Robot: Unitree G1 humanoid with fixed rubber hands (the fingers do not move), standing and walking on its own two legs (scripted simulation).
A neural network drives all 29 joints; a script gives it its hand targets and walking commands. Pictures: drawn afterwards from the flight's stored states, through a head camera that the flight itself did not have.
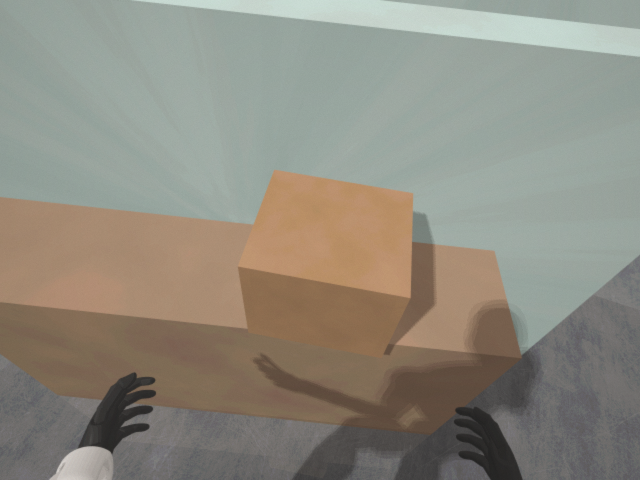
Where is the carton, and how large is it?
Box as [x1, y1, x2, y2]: [238, 170, 412, 357]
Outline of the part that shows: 274,170 238,264 248,332 381,357 410,297 412,193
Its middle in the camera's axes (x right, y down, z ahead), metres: +0.01 +0.04 +0.69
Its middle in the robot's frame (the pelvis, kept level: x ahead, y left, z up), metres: +0.49 -0.01 -0.09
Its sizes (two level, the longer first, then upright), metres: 0.243 0.211 0.207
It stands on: a pedestal, 0.58 m high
